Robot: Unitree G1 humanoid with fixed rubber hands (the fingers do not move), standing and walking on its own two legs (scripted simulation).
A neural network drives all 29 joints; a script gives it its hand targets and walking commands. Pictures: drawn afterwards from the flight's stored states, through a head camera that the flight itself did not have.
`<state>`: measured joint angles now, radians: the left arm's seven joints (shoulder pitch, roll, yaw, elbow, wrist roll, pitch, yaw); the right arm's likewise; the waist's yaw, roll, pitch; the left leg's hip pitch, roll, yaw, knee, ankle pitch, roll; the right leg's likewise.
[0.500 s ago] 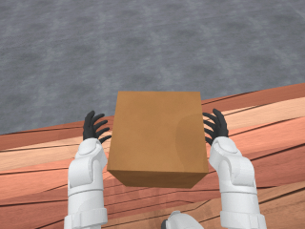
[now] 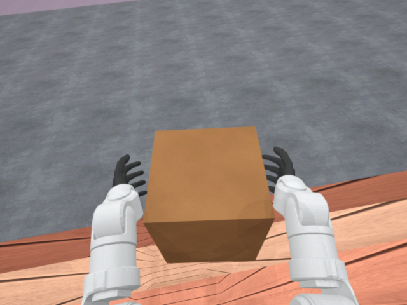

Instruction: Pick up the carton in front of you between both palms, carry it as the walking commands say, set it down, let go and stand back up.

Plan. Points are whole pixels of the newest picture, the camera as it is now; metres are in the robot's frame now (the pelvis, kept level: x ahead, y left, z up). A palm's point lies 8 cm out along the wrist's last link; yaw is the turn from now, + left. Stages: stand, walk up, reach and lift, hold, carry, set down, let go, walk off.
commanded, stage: carry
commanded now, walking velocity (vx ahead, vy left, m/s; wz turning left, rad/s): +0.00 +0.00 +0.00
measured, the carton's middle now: (208, 199) +0.35 -0.04 +0.00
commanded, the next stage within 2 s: none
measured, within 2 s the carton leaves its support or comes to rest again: neither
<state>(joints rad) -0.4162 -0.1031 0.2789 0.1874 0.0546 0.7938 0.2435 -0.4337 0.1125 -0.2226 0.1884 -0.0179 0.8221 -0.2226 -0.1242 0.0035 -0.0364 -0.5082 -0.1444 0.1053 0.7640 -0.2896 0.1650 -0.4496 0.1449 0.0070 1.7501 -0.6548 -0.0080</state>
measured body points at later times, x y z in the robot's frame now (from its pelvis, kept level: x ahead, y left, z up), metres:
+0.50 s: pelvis +0.33 -0.09 -0.13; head +0.34 -0.10 +0.32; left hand +0.64 +0.08 -0.10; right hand +0.67 -0.24 -0.10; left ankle +0.27 +0.05 -0.73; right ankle +0.34 -0.16 -0.83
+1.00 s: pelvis +0.68 -0.07 -0.27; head +0.69 -0.08 +0.18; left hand +1.02 +0.07 -0.24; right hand +0.99 -0.25 -0.24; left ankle +0.62 -0.01 -0.97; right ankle +0.74 -0.21 -0.93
